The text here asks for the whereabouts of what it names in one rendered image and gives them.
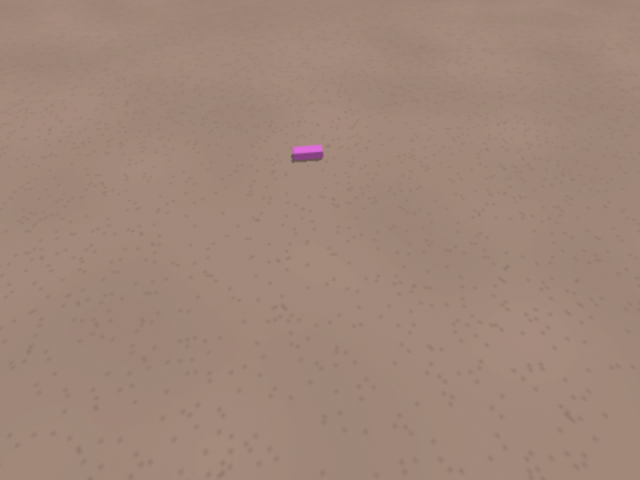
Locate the small box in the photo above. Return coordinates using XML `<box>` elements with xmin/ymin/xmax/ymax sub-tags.
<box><xmin>293</xmin><ymin>145</ymin><xmax>323</xmax><ymax>160</ymax></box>

